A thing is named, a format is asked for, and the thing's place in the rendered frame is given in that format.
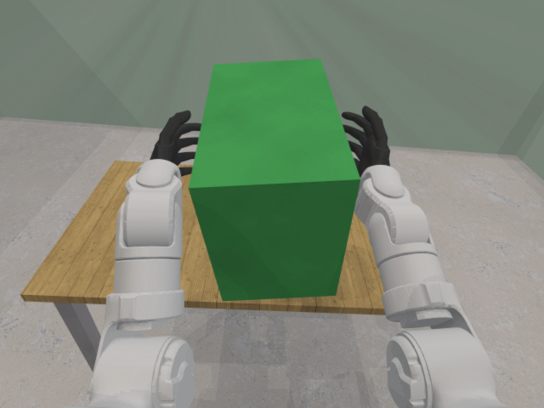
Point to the carton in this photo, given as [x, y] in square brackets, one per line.
[274, 182]

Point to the left robot forearm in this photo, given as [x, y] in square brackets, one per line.
[149, 241]

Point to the robot left upper arm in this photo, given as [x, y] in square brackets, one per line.
[144, 372]

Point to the robot right upper arm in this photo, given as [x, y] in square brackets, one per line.
[440, 368]

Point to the robot right hand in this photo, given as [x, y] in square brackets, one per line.
[374, 140]

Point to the robot left hand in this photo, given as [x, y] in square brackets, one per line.
[169, 143]

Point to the table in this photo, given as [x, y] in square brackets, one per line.
[81, 266]

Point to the right robot forearm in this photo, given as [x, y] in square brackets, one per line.
[416, 293]

